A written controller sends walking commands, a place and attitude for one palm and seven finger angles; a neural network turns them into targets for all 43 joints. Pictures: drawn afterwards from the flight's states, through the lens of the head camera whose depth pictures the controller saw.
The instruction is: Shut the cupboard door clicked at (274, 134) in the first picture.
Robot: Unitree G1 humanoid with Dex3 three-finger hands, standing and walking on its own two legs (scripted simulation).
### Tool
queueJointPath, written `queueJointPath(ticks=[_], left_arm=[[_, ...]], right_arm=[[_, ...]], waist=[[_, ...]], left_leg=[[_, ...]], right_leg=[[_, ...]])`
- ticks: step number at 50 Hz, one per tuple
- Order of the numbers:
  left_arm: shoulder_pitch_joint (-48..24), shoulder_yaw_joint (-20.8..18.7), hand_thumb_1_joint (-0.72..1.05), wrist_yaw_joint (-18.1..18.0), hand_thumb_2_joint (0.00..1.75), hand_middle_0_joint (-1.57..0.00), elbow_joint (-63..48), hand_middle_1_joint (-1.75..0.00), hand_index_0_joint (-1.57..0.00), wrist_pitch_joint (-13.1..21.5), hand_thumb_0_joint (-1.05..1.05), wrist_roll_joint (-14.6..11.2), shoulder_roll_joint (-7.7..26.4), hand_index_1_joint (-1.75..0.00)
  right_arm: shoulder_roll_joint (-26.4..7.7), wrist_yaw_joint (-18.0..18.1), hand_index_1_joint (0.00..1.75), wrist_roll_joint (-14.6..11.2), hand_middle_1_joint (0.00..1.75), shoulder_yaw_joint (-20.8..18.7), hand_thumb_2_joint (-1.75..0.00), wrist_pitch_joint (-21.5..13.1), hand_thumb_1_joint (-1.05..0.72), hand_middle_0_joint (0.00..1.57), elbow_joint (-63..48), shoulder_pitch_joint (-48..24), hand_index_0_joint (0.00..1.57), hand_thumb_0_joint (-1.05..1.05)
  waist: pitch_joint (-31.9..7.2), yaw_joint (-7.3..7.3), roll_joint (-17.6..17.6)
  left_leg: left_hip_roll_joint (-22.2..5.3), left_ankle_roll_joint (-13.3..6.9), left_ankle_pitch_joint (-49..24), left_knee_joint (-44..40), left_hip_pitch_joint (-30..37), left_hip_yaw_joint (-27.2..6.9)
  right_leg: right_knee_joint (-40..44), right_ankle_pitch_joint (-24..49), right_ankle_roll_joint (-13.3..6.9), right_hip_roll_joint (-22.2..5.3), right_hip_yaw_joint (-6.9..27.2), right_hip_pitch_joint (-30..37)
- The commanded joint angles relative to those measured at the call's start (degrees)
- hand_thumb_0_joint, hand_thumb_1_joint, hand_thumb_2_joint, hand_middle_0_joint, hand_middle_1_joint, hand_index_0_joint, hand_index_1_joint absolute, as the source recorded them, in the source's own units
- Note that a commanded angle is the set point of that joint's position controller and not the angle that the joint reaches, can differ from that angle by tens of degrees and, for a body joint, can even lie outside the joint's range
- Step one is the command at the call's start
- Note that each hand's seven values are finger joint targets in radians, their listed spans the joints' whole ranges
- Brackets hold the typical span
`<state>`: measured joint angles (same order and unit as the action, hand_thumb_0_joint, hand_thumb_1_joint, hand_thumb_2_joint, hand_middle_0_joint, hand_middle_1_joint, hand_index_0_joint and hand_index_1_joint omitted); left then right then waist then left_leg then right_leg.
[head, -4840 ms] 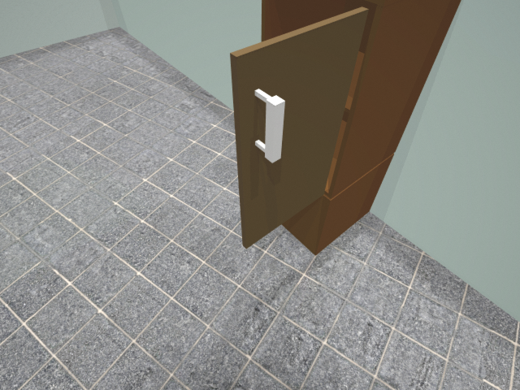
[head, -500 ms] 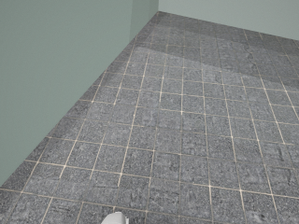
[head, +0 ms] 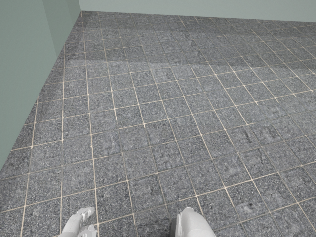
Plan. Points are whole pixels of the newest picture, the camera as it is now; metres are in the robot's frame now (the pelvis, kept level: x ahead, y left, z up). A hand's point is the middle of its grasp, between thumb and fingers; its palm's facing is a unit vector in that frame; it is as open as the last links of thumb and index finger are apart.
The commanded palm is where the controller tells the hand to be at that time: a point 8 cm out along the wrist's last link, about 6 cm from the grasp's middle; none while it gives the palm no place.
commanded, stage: walk around to get in front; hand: left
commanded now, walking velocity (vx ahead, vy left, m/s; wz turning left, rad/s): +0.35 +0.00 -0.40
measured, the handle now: out of the picture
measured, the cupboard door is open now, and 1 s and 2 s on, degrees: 90 90 90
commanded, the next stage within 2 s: walk to a spot facing it in 0.68 s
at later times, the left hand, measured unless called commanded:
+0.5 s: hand (115, 202) +0.23 +0.13 -0.16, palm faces -0.05 -0.97 -0.23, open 7.3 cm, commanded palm none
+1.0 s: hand (139, 104) +0.63 +0.07 -0.17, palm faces -0.20 -0.94 -0.27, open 7.3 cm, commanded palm none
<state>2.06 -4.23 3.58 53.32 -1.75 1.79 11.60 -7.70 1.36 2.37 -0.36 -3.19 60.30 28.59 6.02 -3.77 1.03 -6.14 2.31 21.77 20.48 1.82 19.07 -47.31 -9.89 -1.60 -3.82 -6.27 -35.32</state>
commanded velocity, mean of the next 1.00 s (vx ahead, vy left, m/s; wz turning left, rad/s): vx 0.27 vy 0.00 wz -0.03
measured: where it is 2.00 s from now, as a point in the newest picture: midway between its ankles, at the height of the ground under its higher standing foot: (177, 165)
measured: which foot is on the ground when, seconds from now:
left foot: down 0.00-0.10, up 0.12-0.62, down 0.64-0.98, up 1.00-1.00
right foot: up 0.00-0.08, down 0.10-0.64, up 0.66-0.94, down 0.96-1.00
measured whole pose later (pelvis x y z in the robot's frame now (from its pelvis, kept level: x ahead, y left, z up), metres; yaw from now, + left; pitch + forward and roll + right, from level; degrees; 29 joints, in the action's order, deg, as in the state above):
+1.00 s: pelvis +0.49 -0.12 -0.01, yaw -11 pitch +0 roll +1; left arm 8.1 -3.7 0.3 57.7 3.3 1.6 13.6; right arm -11.8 0.7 0.9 -2.3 -0.3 64.9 24.3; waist 3.7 -2.5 0.2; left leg -4.0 1.8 27.5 38.7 -10.9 5.7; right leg -36.3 -14.3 0.0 -5.9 -6.6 -22.3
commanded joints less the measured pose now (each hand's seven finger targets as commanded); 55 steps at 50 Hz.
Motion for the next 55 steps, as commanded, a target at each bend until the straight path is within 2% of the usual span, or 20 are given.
queueJointPath(ticks=[1, 3, 4, 5, 7, 11, 25, 28, 29, 30, 31, 32, 33, 35, 40, 46, 47, 49, 50, 55], left_arm=[[-1.62, -0.17, 0.9, -0.38, 0.9, -0.2, -4.88, -0.3, -0.2, 2.42, 0.0, -0.25, 1.19, -0.3], [14.59, -1.37, 0.9, -1.17, 0.9, -0.2, -0.21, -0.3, -0.2, 3.53, 0.0, -0.06, 4.33, -0.3], [23.31, -3.04, 0.9, -2.02, 0.9, -0.2, 2.38, -0.3, -0.2, 4.06, 0.0, 0.14, 10.56, -0.3], [27.32, -4.1, 0.9, -2.81, 0.9, -0.2, 3.41, -0.3, -0.2, 4.23, 0.0, -0.93, 15.5, -0.3], [18.03, -2.96, 0.9, -3.71, 0.9, -0.2, 1.16, -0.3, -0.2, 4.03, 0.0, -1.77, 12.99, -0.3], [10.28, -0.6, 0.9, -3.84, 0.9, -0.2, 0.48, -0.3, -0.2, 5.79, 0.0, -0.89, 5.34, -0.3], [25.28, 1.03, 0.9, -4.45, 0.9, -0.2, 9.03, -0.3, -0.2, 7.43, 0.0, -1.05, 4.93, -0.3], [24.76, 0.87, 0.9, -4.73, 0.9, -0.2, 9.79, -0.3, -0.2, 7.36, 0.0, -0.87, 6.06, -0.3], [23.6, 0.65, 0.9, -4.84, 0.9, -0.2, 9.57, -0.3, -0.2, 7.5, 0.0, -1.06, 6.38, -0.3], [23.08, 0.53, 0.9, -4.8, 0.9, -0.2, 9.2, -0.3, -0.2, 7.53, 0.0, -1.37, 6.22, -0.3], [24.67, 0.73, 0.9, -4.39, 0.9, -0.2, 7.99, -0.3, -0.2, 7.53, 0.0, -1.96, 3.17, -0.3], [24.03, 1.33, 0.9, -3.99, 0.9, -0.2, 6.33, -0.3, -0.2, 8.0, 0.0, -1.98, 1.68, -0.3], [19.76, 1.25, 0.9, -4.08, 0.9, -0.2, 4.76, -0.3, -0.2, 7.41, 0.0, -1.47, 3.12, -0.3], [17.07, 0.48, 0.9, -3.23, 0.9, -0.2, 4.92, -0.3, -0.2, 6.07, 0.0, -0.47, 1.03, -0.3], [17.5, 0.92, 0.9, -2.17, 0.9, -0.2, 4.88, -0.3, -0.2, 3.51, 0.0, -0.17, -3.55, -0.3], [16.98, 0.55, 0.9, -2.67, 0.9, -0.2, 5.66, -0.3, -0.2, 4.25, 0.0, -0.18, 1.2, -0.3], [20.04, -0.13, 0.9, -3.1, 0.9, -0.2, 6.33, -0.3, -0.2, 4.79, 0.0, -0.25, 4.77, -0.3], [26.37, -1.79, 0.9, -4.14, 0.9, -0.2, 7.25, -0.3, -0.2, 4.95, 0.0, -0.43, 14.19, -0.3], [24.18, -1.63, 0.9, -4.85, 0.9, -0.2, 6.57, -0.3, -0.2, 4.92, 0.0, -0.58, 12.97, -0.3], [9.58, -0.49, 0.9, -5.58, 0.9, -0.2, 1.05, -0.3, -0.2, 3.6, 0.0, -0.19, 8.66, -0.3]], right_arm=[[-10.77, 0.59, 0.3, -0.15, 0.3, -2.39, -0.9, -0.81, -0.9, 0.2, -1.25, 3.52, 0.2, 0.0], [-12.31, 0.28, 0.3, -0.92, 0.3, -2.71, -0.9, -0.58, -0.9, 0.2, -2.25, -1.25, 0.2, 0.0], [-9.72, -0.61, 0.3, -2.08, 0.3, -2.38, -0.9, -0.65, -0.9, 0.2, -3.52, -1.8, 0.2, 0.0], [-6.09, -0.38, 0.3, -2.87, 0.3, -2.19, -0.9, -0.7, -0.9, 0.2, -5.94, -2.75, 0.2, 0.0], [-6.88, -0.3, 0.3, -2.01, 0.3, -3.21, -0.9, -0.42, -0.9, 0.2, -7.38, -9.28, 0.2, 0.0], [-4.67, -0.92, 0.3, -0.62, 0.3, -2.97, -0.9, 2.13, -0.9, 0.2, -3.33, -4.53, 0.2, 0.0], [-5.49, -2.96, 0.3, -1.36, 0.3, -2.44, -0.9, 0.73, -0.9, 0.2, -10.92, -30.96, 0.2, 0.0], [-6.39, -2.48, 0.3, -1.23, 0.3, -2.72, -0.9, 0.35, -0.9, 0.2, -9.32, -27.23, 0.2, 0.0], [-7.33, -1.82, 0.3, -0.93, 0.3, -3.01, -0.9, 0.0, -0.9, 0.2, -7.25, -20.5, 0.2, 0.0], [-9.72, -1.22, 0.3, -0.52, 0.3, -3.62, -0.9, -0.28, -0.9, 0.2, -4.46, -11.71, 0.2, 0.0], [-15.51, -0.49, 0.3, 0.62, 0.3, -5.12, -0.9, -0.66, -0.9, 0.2, -2.65, -3.41, 0.2, 0.0], [-17.99, -0.37, 0.3, 0.09, 0.3, -5.39, -0.9, -0.3, -0.9, 0.2, -1.9, 1.28, 0.2, 0.0], [-17.57, -0.18, 0.3, -0.96, 0.3, -5.07, -0.9, -0.04, -0.9, 0.2, -3.39, -2.3, 0.2, 0.0], [-10.04, 0.02, 0.3, -0.73, 0.3, -3.59, -0.9, -0.98, -0.9, 0.2, -4.98, -10.33, 0.2, 0.0], [-8.4, -0.08, 0.3, -0.75, 0.3, -2.77, -0.9, -1.59, -0.9, 0.2, -2.84, -10.95, 0.2, 0.0], [-9.28, -0.24, 0.3, -1.3, 0.3, -2.56, -0.9, 0.32, -0.9, 0.2, -0.58, -8.9, 0.2, 0.0], [-8.37, -0.45, 0.3, -1.53, 0.3, -2.39, -0.9, 0.45, -0.9, 0.2, -0.69, -8.63, 0.2, 0.0], [-5.96, -0.83, 0.3, -2.01, 0.3, -2.36, -0.9, 1.51, -0.9, 0.2, -2.44, -7.65, 0.2, 0.0], [-6.26, -0.47, 0.3, -2.08, 0.3, -2.54, -0.9, 1.91, -0.9, 0.2, -3.35, -11.06, 0.2, 0.0], [-3.71, -1.88, 0.3, -1.82, 0.3, -2.24, -0.9, 4.07, -0.9, 0.2, -3.05, -9.6, 0.2, 0.0]], waist=[[-2.11, 2.79, -9.5], [-9.62, 11.0, -8.22], [-16.2, 14.51, 1.45], [-20.75, 13.91, 10.67], [-10.41, 9.23, 4.2], [-5.44, 1.52, 2.91], [-1.06, 6.76, 5.23], [-2.69, 3.74, 5.0], [-5.43, 0.38, 4.11], [-9.75, -3.2, 3.41], [-16.24, -5.38, -6.72], [-18.56, -4.71, -12.2], [-12.09, -3.38, -5.0], [-2.84, 0.67, -8.36], [-3.1, 4.76, -8.15], [-3.54, 6.48, -6.17], [-6.0, 8.15, -1.9], [-12.86, 10.57, 14.09], [-11.7, 11.09, 15.76], [-7.85, 3.79, 9.92]], left_leg=[[-14.67, -6.35, -55.29, 1.93, 0.1, -3.77], [-11.65, -3.5, -58.2, 21.23, -7.03, -1.55], [-6.98, -1.47, -34.16, 37.53, -22.67, -1.2], [2.37, 1.28, 13.37, 58.26, -39.4, -6.11], [-2.16, 0.22, 2.92, 62.72, -44.56, -17.89], [-4.16, 1.02, -5.46, 46.55, -32.6, -17.18], [1.78, -0.2, -10.39, 20.95, -39.51, -13.87], [6.14, -2.15, -8.52, 15.13, -26.74, -10.5], [7.93, -3.19, -11.13, 11.11, -18.09, -9.48], [4.67, -5.11, -16.56, 9.2, -1.97, -12.55], [-10.85, -11.77, -18.97, 9.08, 12.53, -32.75], [-23.39, -18.08, -24.45, 0.81, 14.13, -46.37], [-23.95, -18.39, -19.2, -2.0, 4.7, -47.57], [-18.21, -13.36, -8.06, -7.5, -9.24, -36.51], [-10.44, -9.9, -22.84, -7.73, -17.97, -15.3], [-4.15, -6.55, -19.62, 2.64, -23.44, -16.55], [-1.3, -4.21, -14.55, 9.12, -27.38, -15.04], [5.1, -0.38, 18.19, 35.59, -34.66, -11.48], [2.78, -0.24, 17.78, 44.83, -37.76, -15.97], [-0.31, 0.72, 7.07, 35.95, -29.11, -15.07]], right_leg=[[6.22, -6.0, -3.82, 4.7, -3.8, 9.19], [13.85, -2.86, -6.12, 6.91, -4.21, 31.63], [17.57, -4.87, -9.45, -3.87, 8.91, 49.87], [25.32, 1.79, -16.23, -20.45, 38.3, 57.95], [31.54, -0.73, -14.24, -18.65, 33.86, 41.68], [35.65, 3.37, -9.16, -9.23, 15.53, 21.39], [31.33, 36.08, -8.33, -8.63, 15.62, 41.11], [24.72, 48.81, -7.23, -8.07, 13.84, 38.53], [18.23, 52.05, -5.8, -6.33, 12.05, 36.69], [7.72, 44.36, -4.08, -5.2, 11.45, 26.73], [-9.12, 20.76, -1.68, 1.22, 7.88, 11.06], [-27.78, -18.91, -1.68, 6.34, 6.08, 3.66], [-33.24, -18.66, -1.44, 2.99, 8.86, -0.27], [-32.64, -11.0, -0.51, -1.28, 9.7, -2.17], [-5.68, -7.0, 1.19, -3.0, 4.4, 9.94], [15.41, 4.62, 2.06, 1.35, -1.46, 28.67], [17.53, 10.43, 0.99, -3.47, 3.66, 36.34], [26.3, 19.83, -9.2, -25.97, 22.15, 42.82], [26.64, 26.53, -11.22, -26.26, 22.83, 40.67], [25.58, 20.87, -4.88, -19.44, 1.09, 24.76]])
